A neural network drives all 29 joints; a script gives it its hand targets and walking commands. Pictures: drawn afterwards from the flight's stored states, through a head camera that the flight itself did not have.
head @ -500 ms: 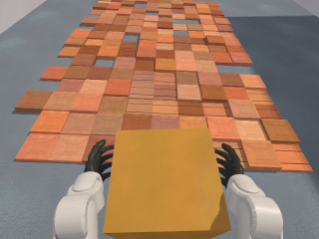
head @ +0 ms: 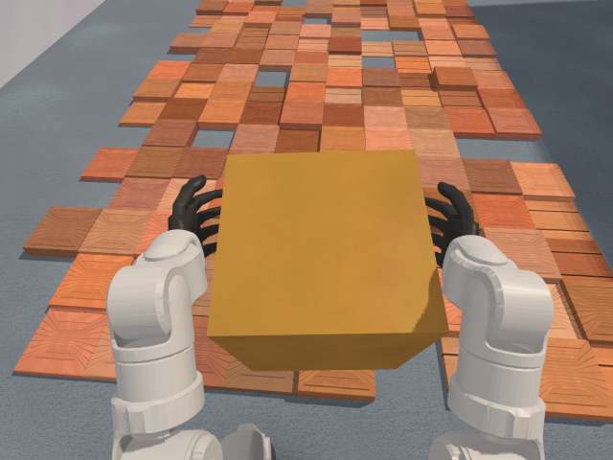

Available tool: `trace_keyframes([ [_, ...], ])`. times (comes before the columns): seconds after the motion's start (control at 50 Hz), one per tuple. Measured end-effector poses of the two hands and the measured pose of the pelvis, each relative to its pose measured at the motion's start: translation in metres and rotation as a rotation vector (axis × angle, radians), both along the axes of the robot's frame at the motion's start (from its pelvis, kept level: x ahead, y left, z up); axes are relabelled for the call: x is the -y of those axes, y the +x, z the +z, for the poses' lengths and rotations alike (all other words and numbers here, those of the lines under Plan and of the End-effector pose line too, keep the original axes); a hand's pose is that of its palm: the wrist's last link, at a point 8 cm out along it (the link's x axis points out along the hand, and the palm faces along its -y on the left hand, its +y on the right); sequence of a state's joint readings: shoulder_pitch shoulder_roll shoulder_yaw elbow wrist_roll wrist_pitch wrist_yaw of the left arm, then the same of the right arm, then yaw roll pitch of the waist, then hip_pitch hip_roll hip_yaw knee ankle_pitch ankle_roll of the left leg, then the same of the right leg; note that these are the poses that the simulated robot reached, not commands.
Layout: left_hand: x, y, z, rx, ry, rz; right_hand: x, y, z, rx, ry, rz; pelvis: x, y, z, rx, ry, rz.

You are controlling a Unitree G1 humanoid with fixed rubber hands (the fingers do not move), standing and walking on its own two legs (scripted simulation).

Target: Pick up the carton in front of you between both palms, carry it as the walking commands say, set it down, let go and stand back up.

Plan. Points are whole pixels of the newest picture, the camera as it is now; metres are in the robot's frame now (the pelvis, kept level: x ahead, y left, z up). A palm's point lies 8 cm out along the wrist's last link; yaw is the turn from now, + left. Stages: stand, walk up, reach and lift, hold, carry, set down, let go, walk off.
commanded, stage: carry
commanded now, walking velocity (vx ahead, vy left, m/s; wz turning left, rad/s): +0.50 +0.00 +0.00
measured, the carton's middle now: (322, 276) +0.32 +0.00 +0.07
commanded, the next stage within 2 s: none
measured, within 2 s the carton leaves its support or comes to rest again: neither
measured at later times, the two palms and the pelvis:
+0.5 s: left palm (232, 90) +0.70 +0.17 +0.12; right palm (394, 92) +0.69 -0.13 +0.12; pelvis +0.34 +0.03 -0.01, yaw +1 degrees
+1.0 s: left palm out of the picture +1.04 +0.22 +0.22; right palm out of the picture +1.04 -0.08 +0.22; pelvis +0.69 +0.05 +0.04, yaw +1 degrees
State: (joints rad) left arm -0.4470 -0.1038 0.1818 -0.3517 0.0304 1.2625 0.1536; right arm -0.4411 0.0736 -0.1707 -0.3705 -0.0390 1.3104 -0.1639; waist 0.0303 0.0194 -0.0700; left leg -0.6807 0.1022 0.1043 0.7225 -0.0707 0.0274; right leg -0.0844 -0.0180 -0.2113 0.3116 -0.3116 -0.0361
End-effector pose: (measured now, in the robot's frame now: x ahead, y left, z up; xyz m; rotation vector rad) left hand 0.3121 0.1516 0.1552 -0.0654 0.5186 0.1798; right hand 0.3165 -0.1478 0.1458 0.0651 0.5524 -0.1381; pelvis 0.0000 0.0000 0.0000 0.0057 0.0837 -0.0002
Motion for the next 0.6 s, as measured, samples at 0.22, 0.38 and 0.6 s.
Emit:
trace_keyframes([
  [0.22, -0.022, 0.207, -0.057, -0.118, -0.055, -0.07, -0.022, 0.184, -0.043, -0.12, -0.044, -0.077, -0.037, 0.149, -0.026, 0.002, -0.013, -0.012],
  [0.38, -0.023, 0.311, -0.055, -0.068, -0.111, -0.04, -0.023, 0.285, -0.043, -0.074, 0.022, -0.126, -0.044, 0.245, -0.007, -0.028, -0.033, -0.01],
  [0.6, -0.026, 0.464, -0.023, 0.018, -0.053, 0.034, -0.025, 0.468, -0.015, 0.008, 0.015, -0.014, -0.017, 0.423, -0.008, 0.004, -0.054, 0.025],
])
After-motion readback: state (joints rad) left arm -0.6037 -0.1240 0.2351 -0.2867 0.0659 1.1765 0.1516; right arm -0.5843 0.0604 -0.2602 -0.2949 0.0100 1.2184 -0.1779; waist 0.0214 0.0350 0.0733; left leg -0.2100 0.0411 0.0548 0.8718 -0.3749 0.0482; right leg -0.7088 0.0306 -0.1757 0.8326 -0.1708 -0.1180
